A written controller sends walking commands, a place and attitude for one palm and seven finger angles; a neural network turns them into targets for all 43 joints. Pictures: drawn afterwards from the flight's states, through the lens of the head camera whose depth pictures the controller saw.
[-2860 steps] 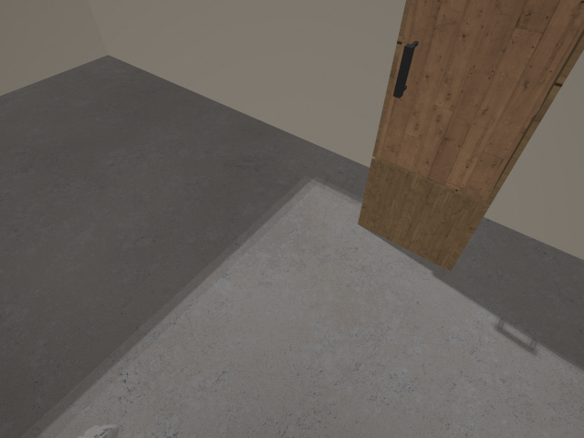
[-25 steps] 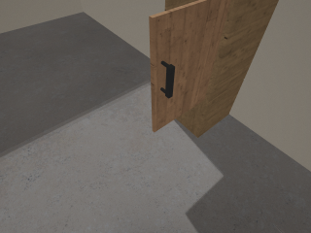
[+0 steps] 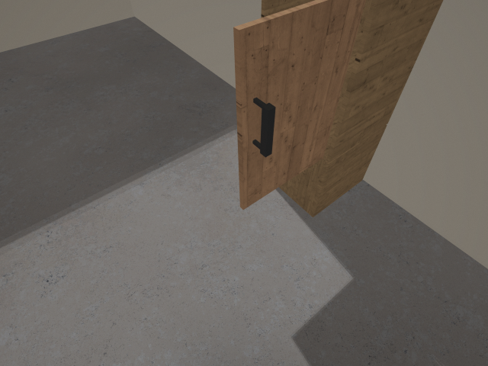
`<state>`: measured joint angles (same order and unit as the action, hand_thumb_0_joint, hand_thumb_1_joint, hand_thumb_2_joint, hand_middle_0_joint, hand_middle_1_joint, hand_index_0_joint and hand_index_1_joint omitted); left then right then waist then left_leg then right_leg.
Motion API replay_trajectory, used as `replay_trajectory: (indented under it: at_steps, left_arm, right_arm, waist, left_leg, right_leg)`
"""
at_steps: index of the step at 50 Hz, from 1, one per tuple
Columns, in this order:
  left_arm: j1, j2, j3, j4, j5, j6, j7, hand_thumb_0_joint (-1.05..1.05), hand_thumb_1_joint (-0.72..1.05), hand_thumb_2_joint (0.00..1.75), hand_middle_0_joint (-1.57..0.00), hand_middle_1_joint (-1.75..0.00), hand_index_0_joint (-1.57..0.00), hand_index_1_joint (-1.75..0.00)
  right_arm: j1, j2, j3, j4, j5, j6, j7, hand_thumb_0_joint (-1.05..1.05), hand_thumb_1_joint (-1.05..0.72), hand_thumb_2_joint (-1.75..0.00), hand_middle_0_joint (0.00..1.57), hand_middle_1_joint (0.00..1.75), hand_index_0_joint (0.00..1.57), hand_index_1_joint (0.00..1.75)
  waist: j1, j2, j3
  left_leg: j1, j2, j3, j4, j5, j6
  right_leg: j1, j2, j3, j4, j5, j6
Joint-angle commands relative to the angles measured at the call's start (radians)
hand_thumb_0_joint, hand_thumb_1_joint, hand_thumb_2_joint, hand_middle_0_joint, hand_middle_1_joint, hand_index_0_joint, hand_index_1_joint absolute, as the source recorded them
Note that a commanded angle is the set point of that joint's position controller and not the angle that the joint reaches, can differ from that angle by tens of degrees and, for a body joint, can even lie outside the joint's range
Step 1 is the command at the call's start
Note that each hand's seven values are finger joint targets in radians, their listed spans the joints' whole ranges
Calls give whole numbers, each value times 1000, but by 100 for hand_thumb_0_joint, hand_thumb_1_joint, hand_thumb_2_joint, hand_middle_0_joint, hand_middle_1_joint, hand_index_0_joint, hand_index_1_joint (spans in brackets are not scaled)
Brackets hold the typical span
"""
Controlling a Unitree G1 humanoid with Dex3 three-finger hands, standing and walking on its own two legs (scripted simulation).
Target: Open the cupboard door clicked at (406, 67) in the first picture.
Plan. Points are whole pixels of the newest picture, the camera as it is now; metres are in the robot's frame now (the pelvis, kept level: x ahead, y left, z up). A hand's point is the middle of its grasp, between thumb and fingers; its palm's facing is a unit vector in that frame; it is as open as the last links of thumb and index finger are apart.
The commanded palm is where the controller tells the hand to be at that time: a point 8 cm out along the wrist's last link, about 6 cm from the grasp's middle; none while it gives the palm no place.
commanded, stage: look to check the result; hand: left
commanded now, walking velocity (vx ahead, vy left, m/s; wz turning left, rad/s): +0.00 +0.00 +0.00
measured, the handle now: (261, 127) +0.65 -0.01 +0.00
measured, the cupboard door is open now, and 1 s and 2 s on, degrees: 90 90 90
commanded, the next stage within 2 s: stand and wait in 0.12 s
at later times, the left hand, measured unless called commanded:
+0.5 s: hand out of the picture +0.09 +0.22 -0.16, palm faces -0.03 -0.94 -0.33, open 7.4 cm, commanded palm none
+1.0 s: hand out of the picture +0.09 +0.21 -0.16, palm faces -0.03 -0.95 -0.32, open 7.4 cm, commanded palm none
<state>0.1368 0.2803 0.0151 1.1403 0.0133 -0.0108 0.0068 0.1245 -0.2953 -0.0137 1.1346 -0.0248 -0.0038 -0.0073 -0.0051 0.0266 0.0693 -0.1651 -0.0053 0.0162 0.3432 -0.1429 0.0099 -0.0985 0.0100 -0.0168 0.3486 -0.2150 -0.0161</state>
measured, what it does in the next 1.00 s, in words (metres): stands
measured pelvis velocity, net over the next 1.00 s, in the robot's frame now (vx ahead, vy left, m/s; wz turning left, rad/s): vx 0.03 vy -0.02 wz -0.01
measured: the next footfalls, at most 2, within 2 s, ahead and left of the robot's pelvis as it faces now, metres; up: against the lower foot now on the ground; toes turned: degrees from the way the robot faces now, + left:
none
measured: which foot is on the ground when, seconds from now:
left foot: down 0.00-1.00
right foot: down 0.00-1.00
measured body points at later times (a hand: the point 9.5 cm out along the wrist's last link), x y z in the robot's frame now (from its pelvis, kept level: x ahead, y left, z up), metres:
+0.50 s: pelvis +0.02 -0.01 +0.00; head +0.04 -0.02 +0.45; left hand +0.10 +0.27 -0.13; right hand +0.08 -0.30 -0.15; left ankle +0.03 +0.11 -0.75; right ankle -0.01 -0.11 -0.75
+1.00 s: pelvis +0.03 -0.02 +0.00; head +0.05 -0.04 +0.45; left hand +0.09 +0.26 -0.14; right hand +0.08 -0.30 -0.15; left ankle +0.03 +0.11 -0.75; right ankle -0.01 -0.11 -0.75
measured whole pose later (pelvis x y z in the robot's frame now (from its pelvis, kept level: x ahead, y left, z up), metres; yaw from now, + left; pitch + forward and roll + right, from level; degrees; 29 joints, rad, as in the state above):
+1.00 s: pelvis +0.03 -0.02 +0.00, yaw -1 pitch -1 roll +0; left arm 0.13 0.28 0.01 1.13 0.01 -0.01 0.01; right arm 0.12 -0.30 0.00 1.14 -0.02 0.00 -0.01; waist -0.01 0.02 0.07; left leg -0.12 0.03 0.01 0.31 -0.17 -0.02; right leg -0.05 0.04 -0.01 0.30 -0.23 -0.05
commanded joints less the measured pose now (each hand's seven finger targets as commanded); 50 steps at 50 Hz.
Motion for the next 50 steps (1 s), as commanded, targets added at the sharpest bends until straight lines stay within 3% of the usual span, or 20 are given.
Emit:
replay_trajectory:
  at_steps: [1,18,20,23,30,43,50]
  left_arm:
    - [-24,197,31,-45,-4,-24,12,0,90,90,-20,-30,-20,-30]
    - [-50,222,30,-57,-6,-29,14,0,90,90,-20,-30,-20,-30]
    - [-43,223,32,-59,-6,-30,14,0,90,90,-20,-30,-20,-30]
    - [-47,220,29,-58,-7,-28,15,0,90,90,-20,-30,-20,-30]
    - [-33,217,31,-56,-7,-29,16,0,90,90,-20,-30,-20,-30]
    - [-25,203,28,-53,-9,-26,17,0,90,90,-20,-30,-20,-30]
    - [-15,203,32,-56,-9,-29,20,0,90,90,-20,-30,-20,-30]
  right_arm:
    - [-21,-170,-27,-43,5,-12,-8,0,-90,-90,20,30,20,30]
    - [-40,-197,-23,-48,7,-15,-10,0,-90,-90,20,30,20,30]
    - [-39,-200,-25,-52,8,-15,-11,0,-90,-90,20,30,20,30]
    - [-38,-195,-23,-47,8,-14,-11,0,-90,-90,20,30,20,30]
    - [-31,-193,-23,-47,10,-13,-14,0,-90,-90,20,30,20,30]
    - [-16,-174,-20,-40,9,-11,-18,0,-90,-90,20,30,20,30]
    - [-6,-176,-22,-42,10,-12,-22,0,-90,-90,20,30,20,30]
  waist:
    - [-5,-20,-61]
    - [-4,-22,-100]
    - [-4,-45,-109]
    - [-5,-19,-100]
    - [-3,-43,-101]
    - [-4,-28,-72]
    - [-5,-44,-102]
  left_leg:
    - [57,119,-111,-59,67,12]
    - [98,128,-100,-53,168,7]
    - [110,130,-96,-46,180,8]
    - [106,129,-93,-52,171,4]
    - [114,130,-86,-45,170,5]
    - [102,128,-80,-46,162,1]
    - [121,130,-74,-30,196,2]
  right_leg:
    - [-43,-133,106,-92,76,-30]
    - [10,-140,104,-86,226,-27]
    - [12,-138,102,-85,248,-27]
    - [12,-138,106,-87,238,-27]
    - [13,-137,104,-93,252,-28]
    - [11,-135,106,-95,265,-29]
    - [29,-135,103,-87,333,-28]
